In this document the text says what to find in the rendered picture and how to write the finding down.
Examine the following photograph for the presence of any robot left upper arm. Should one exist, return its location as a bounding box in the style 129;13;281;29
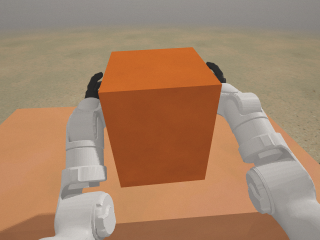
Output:
39;191;116;240

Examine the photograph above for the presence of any left robot forearm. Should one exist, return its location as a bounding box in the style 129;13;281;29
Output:
54;97;107;233

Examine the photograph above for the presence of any carton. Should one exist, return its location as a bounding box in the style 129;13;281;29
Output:
98;47;222;188

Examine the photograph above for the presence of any right robot forearm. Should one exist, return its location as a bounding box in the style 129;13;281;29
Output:
217;83;317;199

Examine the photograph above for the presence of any pedestal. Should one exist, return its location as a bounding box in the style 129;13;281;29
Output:
0;106;320;240

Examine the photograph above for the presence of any right robot hand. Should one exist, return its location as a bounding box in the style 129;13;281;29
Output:
206;62;226;83

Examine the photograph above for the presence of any robot right upper arm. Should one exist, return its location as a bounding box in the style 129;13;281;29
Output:
246;158;320;240

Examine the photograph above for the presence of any left robot hand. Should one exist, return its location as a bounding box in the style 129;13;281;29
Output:
85;72;103;99

